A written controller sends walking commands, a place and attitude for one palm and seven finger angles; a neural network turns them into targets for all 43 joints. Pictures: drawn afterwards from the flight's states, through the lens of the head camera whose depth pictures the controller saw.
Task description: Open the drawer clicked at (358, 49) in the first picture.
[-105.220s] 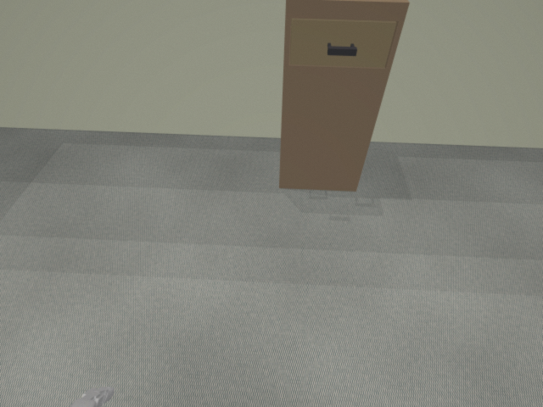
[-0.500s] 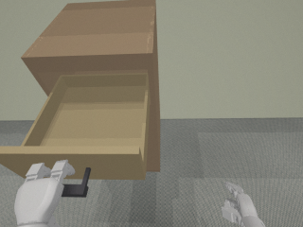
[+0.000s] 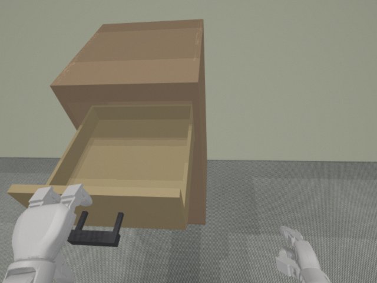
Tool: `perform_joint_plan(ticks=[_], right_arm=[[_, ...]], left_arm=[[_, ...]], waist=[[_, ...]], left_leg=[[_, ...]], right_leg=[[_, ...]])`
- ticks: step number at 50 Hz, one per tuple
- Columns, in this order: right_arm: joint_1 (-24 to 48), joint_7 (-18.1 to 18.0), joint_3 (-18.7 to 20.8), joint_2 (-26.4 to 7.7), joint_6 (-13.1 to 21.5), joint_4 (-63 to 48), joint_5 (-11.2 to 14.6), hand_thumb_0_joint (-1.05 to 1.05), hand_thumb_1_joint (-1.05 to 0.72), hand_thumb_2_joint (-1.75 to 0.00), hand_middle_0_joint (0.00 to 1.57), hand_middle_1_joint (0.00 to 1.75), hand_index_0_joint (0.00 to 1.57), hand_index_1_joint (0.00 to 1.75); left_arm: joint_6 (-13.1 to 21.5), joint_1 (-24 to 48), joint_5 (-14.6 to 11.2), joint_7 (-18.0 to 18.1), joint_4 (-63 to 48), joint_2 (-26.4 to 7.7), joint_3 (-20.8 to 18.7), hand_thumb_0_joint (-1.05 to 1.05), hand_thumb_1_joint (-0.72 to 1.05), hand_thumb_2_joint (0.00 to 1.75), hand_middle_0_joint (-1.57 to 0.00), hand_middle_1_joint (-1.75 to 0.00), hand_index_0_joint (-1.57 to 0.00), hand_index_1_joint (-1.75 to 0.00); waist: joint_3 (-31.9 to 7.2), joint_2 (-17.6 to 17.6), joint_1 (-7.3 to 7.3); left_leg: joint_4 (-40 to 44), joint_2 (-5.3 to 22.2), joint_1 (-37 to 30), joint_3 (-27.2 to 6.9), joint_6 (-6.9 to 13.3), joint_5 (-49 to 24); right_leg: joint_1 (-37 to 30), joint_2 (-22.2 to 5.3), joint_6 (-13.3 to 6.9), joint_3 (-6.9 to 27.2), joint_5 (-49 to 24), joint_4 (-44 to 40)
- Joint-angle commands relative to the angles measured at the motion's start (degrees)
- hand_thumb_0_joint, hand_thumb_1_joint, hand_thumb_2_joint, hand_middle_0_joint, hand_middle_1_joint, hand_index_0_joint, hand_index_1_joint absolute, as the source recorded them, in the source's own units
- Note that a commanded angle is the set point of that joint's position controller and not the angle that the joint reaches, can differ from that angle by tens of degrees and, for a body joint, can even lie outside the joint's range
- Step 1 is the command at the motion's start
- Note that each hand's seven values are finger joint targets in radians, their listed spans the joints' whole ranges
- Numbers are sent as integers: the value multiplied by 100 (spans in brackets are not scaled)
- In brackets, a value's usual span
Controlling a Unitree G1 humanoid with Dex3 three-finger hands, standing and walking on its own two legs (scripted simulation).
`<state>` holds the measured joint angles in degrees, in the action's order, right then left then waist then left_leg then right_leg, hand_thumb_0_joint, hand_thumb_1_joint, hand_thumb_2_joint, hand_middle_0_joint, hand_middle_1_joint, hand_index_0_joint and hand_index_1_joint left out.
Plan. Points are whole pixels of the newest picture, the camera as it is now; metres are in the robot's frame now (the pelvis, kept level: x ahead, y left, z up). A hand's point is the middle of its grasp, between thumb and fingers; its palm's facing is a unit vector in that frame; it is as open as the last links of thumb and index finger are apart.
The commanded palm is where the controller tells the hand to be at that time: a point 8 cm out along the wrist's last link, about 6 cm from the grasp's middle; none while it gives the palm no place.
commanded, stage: lift the hand off the handle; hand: left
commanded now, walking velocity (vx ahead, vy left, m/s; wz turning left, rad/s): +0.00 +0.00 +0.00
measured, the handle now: (98, 227) +0.21 +0.25 +0.00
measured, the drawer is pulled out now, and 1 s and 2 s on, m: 0.30 0.30 0.30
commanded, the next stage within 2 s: draw the hand back to the body in 0.64 s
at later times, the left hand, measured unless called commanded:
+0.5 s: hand (48, 207) +0.18 +0.26 +0.15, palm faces +0.14 -0.06 -0.99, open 13.8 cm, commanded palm +0.14 +0.26 +0.20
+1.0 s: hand (42, 205) +0.18 +0.27 +0.16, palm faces +0.13 -0.05 -0.99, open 13.9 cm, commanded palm +0.14 +0.26 +0.20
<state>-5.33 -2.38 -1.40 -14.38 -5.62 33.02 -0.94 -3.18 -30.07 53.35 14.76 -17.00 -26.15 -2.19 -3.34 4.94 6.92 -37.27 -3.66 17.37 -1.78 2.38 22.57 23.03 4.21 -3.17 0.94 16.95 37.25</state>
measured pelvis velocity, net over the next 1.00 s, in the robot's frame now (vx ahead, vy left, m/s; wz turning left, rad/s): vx -0.01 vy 0.00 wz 0.01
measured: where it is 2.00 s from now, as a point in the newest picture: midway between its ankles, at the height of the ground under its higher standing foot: outside the picture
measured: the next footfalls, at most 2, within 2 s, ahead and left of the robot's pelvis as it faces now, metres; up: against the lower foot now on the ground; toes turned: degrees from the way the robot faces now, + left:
none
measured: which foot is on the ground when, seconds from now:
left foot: down 0.00-1.00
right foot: down 0.00-1.00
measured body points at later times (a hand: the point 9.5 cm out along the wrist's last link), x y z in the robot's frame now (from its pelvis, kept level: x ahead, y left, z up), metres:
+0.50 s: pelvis +0.00 +0.01 +0.02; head -0.02 -0.04 +0.46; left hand +0.17 +0.26 +0.20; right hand +0.23 -0.19 -0.07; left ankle -0.04 +0.10 -0.72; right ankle +0.02 -0.08 -0.72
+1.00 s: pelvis -0.01 +0.00 +0.02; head -0.02 -0.04 +0.47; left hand +0.17 +0.27 +0.21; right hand +0.23 -0.18 -0.07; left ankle -0.04 +0.10 -0.72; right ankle +0.02 -0.08 -0.72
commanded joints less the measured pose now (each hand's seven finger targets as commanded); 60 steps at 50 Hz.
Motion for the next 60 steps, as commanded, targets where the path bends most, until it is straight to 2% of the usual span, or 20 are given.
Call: perform_joint_plan(ticks=[1,7,11,20,24,26,28,29,32,34,37,39,40,41,45,48,49,50,52,60], right_arm=[[919,-90,164,-547,273,-1007,33,0,-90,-90,20,30,20,30],[954,-73,129,-574,230,-992,67,0,-90,-90,20,30,20,30],[1032,-5,109,-578,158,-954,127,0,-90,-90,20,30,20,30],[1074,25,-16,-614,165,-1119,189,0,-90,-90,20,30,20,30],[1268,56,-7,-641,176,-1114,240,0,-90,-90,20,30,20,30],[1132,55,18,-645,144,-1009,220,0,-90,-90,20,30,20,30],[1148,93,-8,-613,129,-1046,227,0,-90,-90,20,30,20,30],[1311,129,-13,-629,153,-1063,281,0,-90,-90,20,30,20,30],[1186,157,-2,-665,82,-1022,271,0,-90,-90,20,30,20,30],[1373,155,-26,-663,121,-1121,305,0,-90,-90,20,30,20,30],[1151,89,-54,-643,106,-1086,218,0,-90,-90,20,30,20,30],[1284,74,-62,-652,179,-1141,236,0,-90,-90,20,30,20,30],[1084,81,-94,-582,196,-1112,192,0,-90,-90,20,30,20,30],[1106,53,-33,-611,173,-1012,189,0,-90,-90,20,30,20,30],[1085,116,-67,-583,197,-1017,203,0,-90,-90,20,30,20,30],[1146,133,1,-618,163,-934,221,0,-90,-90,20,30,20,30],[1298,143,-5,-663,189,-980,275,0,-90,-90,20,30,20,30],[1150,158,-21,-617,181,-1005,244,0,-90,-90,20,30,20,30],[1131,123,16,-666,169,-987,245,0,-90,-90,20,30,20,30],[1043,5,-57,-659,259,-1061,192,0,-90,-90,20,30,20,30]], left_arm=[[-5,532,-85,149,-1527,-1238,-991,0,-50,30,-30,-120,-30,-120],[-110,470,-194,-113,-1615,-1312,-1039,0,-50,30,-30,-120,-30,-120],[-333,873,-284,-458,-1678,-1154,-766,0,-50,30,-30,-120,-30,-120],[-465,931,-358,-811,-2294,-1493,-1006,0,-50,30,-30,-120,-30,-120],[-550,1107,-497,-943,-2357,-1514,-1067,0,-50,30,-30,-120,-30,-120],[-566,1259,-489,-999,-2257,-1792,-1294,0,-50,30,-30,-120,-30,-120],[-634,1170,-467,-1087,-2202,-1580,-1093,0,-50,30,-30,-120,-30,-120],[-695,1021,-553,-1150,-2136,-1447,-1069,0,-50,30,-30,-120,-30,-120],[-691,1059,-634,-1332,-2096,-1454,-960,0,-50,30,-30,-120,-30,-120],[-726,1257,-624,-1394,-2253,-1364,-853,0,-50,30,-30,-120,-30,-120],[-552,1635,-441,-1351,-2199,-1576,-903,0,-50,30,-30,-120,-30,-120],[-468,1699,-391,-1243,-2350,-1645,-1002,0,-50,30,-30,-120,-30,-120],[-395,1753,-334,-1209,-2324,-1614,-973,0,-50,30,-30,-120,-30,-120],[-349,1672,-345,-1174,-2158,-1720,-1090,0,-50,30,-30,-120,-30,-120],[-380,1364,-418,-1086,-2136,-1755,-1301,0,-50,30,-30,-120,-30,-120],[-448,1305,-523,-1147,-1911,-1722,-1293,0,-50,30,-30,-120,-30,-120],[-500,1245,-596,-1180,-1988,-1693,-1304,0,-50,30,-30,-120,-30,-120],[-499,1308,-581,-1210,-2107,-1647,-1219,0,-50,30,-30,-120,-30,-120],[-502,1167,-652,-1263,-2021,-1679,-1221,0,-50,30,-30,-120,-30,-120],[-220,1290,-585,-1204,-2131,-1907,-1413,0,-50,30,-30,-120,-30,-120]], waist=[[-786,-179,14],[-466,-253,22],[-204,-217,-59],[-524,-27,54],[-239,15,23],[-256,-67,37],[-210,-237,48],[-179,-79,33],[-81,-308,-3],[-88,-55,-28],[-285,-267,10],[-363,50,39],[-524,-32,75],[-335,-24,53],[-495,-82,112],[-89,-210,42],[-104,42,18],[-345,-47,41],[-242,-219,1],[-490,-169,61]], left_leg=[[697,222,-59,-59,-82,-1610],[938,245,-218,-48,-81,-1662],[1198,280,-304,-65,-89,-1626],[1400,367,-618,-65,-104,-1998],[1522,392,-675,-150,-110,-1999],[1579,379,-662,-110,-116,-2059],[1606,365,-678,-101,-122,-2146],[1623,399,-658,-143,-134,-2044],[1702,376,-586,-58,-123,-1984],[1709,414,-578,-98,-96,-1773],[1688,373,-686,-52,-70,-1749],[1680,411,-679,-138,-75,-1648],[1634,367,-717,-76,-70,-1749],[1651,365,-733,-90,-89,-1790],[1566,322,-696,-80,-116,-2004],[1634,292,-585,-81,-125,-1943],[1625,318,-597,-124,-131,-1886],[1606,306,-638,-66,-117,-1942],[1605,295,-629,-64,-104,-1975],[1468,290,-692,-59,-66,-1770]], right_leg=[[-1126,-371,77,453,-1059,-842],[-1270,-379,108,390,-991,-1126],[-1352,-378,110,282,-824,-1279],[-1868,-417,147,158,-1120,-1400],[-1822,-340,120,232,-1114,-1537],[-1932,-376,126,158,-1145,-1531],[-1926,-379,145,73,-1191,-1529],[-1928,-333,123,156,-1142,-1555],[-1972,-368,178,4,-1131,-1568],[-1924,-314,160,102,-941,-1592],[-1937,-377,177,-2,-746,-1626],[-1973,-310,140,136,-710,-1616],[-2021,-394,144,13,-695,-1583],[-1931,-345,114,107,-755,-1646],[-2096,-391,111,122,-1056,-1581],[-1902,-354,116,129,-1053,-1631],[-1906,-307,92,257,-1027,-1648],[-2034,-391,124,88,-1038,-1592],[-1981,-373,155,101,-1135,-1618],[-1938,-445,172,92,-796,-1622]])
